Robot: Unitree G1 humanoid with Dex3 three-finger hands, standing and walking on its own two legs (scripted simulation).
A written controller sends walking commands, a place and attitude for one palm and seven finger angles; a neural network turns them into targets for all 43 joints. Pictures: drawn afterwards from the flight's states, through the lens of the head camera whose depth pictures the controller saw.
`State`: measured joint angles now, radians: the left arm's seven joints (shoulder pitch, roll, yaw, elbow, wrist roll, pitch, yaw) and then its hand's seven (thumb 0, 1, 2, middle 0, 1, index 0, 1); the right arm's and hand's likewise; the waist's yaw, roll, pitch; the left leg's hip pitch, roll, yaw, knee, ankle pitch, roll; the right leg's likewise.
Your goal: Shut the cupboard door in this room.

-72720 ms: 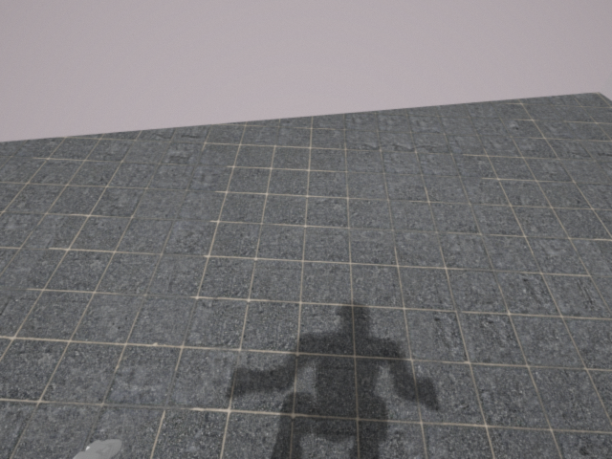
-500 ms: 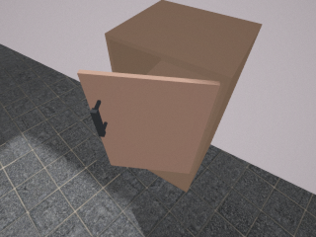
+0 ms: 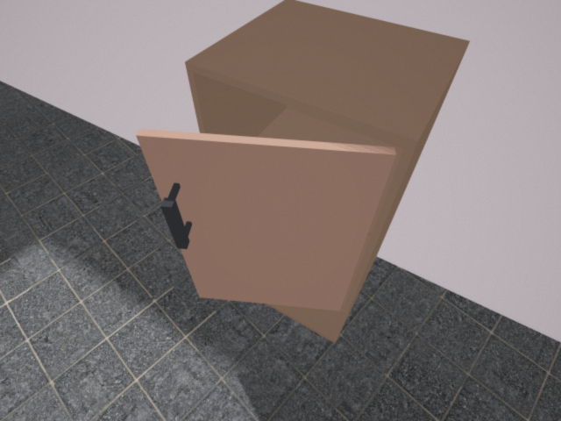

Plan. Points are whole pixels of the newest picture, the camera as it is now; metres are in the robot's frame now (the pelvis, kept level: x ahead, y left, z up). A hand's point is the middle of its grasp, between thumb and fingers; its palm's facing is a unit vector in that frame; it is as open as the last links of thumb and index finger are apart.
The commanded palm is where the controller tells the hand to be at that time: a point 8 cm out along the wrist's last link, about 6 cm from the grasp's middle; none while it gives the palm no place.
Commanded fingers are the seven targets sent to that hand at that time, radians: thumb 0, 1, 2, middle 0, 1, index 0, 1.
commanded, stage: look again from close up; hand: left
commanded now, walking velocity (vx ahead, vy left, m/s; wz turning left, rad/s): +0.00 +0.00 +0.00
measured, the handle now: (179, 216) +0.47 +0.23 -0.04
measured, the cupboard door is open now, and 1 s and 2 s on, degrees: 25 25 25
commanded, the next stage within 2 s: shuffle to correct the standing spot in 0.42 s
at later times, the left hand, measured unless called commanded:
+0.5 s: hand out of the picture -0.05 +0.23 -0.18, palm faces +0.00 -0.98 -0.21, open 7.4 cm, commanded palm none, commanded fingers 0.00 0.90 0.90 -0.20 -0.30 -0.20 -0.30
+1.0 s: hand out of the picture -0.09 +0.19 -0.19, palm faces +0.04 -0.99 -0.12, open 7.4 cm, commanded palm none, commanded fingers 0.00 0.90 0.90 -0.20 -0.30 -0.20 -0.30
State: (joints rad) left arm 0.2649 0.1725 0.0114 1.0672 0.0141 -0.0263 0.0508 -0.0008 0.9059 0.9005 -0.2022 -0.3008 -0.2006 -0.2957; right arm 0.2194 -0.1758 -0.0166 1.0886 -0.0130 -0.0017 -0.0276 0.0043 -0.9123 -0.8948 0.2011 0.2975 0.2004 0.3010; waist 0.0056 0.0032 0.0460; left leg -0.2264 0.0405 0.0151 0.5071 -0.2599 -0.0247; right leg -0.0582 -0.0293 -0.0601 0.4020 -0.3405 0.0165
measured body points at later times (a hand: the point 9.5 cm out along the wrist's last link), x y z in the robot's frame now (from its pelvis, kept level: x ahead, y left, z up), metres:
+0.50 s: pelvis -0.06 +0.05 +0.00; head -0.05 +0.06 +0.45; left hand -0.05 +0.29 -0.16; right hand -0.02 -0.19 -0.15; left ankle -0.01 +0.13 -0.74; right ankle -0.08 -0.12 -0.74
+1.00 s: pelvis -0.01 +0.04 -0.02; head +0.00 +0.06 +0.43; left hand -0.09 +0.24 -0.18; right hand +0.00 -0.18 -0.16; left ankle -0.01 +0.13 -0.74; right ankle -0.08 -0.10 -0.73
